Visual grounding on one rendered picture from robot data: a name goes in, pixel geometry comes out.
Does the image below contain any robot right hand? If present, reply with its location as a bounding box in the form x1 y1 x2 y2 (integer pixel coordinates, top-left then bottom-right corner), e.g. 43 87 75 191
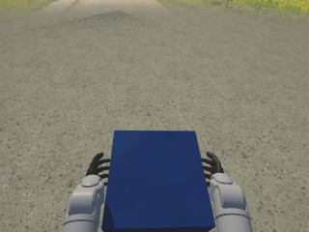
201 152 224 187

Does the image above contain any carton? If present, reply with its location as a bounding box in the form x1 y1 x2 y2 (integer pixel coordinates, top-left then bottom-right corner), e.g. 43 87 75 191
101 130 216 232

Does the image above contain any robot right forearm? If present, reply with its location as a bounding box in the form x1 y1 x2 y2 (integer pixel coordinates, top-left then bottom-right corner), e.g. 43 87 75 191
209 172 253 232

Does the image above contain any robot left hand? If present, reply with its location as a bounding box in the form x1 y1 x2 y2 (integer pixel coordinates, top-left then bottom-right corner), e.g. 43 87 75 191
86 153 111 187

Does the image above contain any robot left forearm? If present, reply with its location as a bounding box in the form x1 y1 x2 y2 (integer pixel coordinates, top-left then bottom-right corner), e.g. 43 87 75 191
62 174 104 232

